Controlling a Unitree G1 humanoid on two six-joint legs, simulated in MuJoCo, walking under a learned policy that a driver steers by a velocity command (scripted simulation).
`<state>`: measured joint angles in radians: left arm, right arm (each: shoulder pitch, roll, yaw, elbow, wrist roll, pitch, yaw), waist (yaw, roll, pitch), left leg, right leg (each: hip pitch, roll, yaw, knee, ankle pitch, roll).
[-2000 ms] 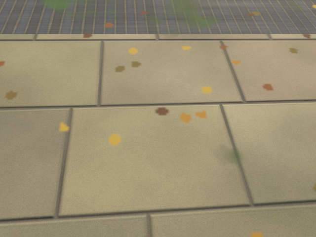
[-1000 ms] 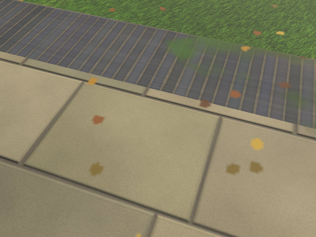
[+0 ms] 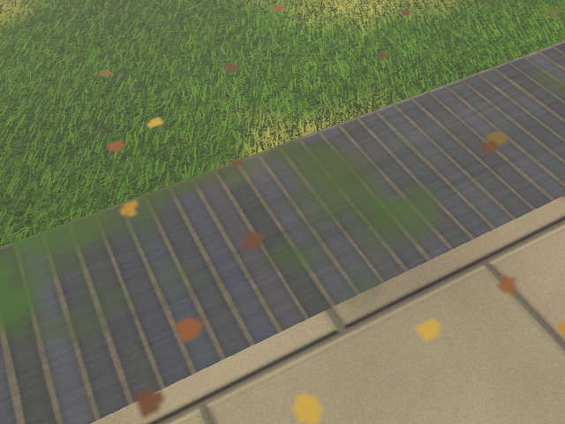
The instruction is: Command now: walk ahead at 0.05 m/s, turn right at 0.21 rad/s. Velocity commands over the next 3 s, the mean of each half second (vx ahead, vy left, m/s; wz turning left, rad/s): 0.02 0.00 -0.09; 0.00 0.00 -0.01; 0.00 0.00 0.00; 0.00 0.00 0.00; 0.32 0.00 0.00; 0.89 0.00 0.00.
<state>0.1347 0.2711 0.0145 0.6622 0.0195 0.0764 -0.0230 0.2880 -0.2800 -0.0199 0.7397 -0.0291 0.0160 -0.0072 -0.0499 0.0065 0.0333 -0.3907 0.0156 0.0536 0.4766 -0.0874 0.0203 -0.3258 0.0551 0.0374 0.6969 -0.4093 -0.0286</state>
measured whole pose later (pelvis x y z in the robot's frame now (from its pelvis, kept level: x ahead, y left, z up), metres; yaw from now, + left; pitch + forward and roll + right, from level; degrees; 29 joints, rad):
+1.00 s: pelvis +0.00 +0.02 +0.01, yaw +0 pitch -2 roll +0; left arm 0.27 0.19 0.01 1.08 0.01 0.01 0.04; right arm 0.26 -0.20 -0.01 1.07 -0.01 0.01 -0.03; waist 0.00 0.00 0.03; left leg -0.16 -0.02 -0.02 0.40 -0.21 0.01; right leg -0.17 0.03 0.05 0.40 -0.20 -0.01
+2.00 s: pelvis +0.01 +0.01 +0.01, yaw +0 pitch -1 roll +0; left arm 0.30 0.13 0.00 1.16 0.01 0.00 0.05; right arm 0.31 -0.13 0.00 1.16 -0.01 0.00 -0.05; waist 0.00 0.00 0.03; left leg -0.15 -0.02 -0.03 0.41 -0.24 0.01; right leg -0.16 0.03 0.05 0.41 -0.23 -0.02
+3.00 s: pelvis +0.45 +0.05 +0.00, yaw -1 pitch +0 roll +2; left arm 0.29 0.22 0.05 0.94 0.02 -0.10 -0.02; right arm 0.29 -0.24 -0.07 0.97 -0.04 -0.08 0.02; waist 0.01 -0.03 0.03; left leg -0.27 -0.09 0.13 0.51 -0.25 0.10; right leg -0.46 -0.06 0.05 1.31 -0.23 -0.12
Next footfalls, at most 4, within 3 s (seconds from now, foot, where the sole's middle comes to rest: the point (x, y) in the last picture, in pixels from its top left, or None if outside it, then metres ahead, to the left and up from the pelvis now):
0.02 right None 0.04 -0.09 -0.77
0.28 left None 0.04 0.13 -0.77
2.84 left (243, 421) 0.50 0.11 -0.77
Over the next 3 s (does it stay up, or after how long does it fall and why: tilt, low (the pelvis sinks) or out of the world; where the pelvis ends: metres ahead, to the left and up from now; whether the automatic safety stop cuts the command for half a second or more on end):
stays up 0.45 0.05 0.00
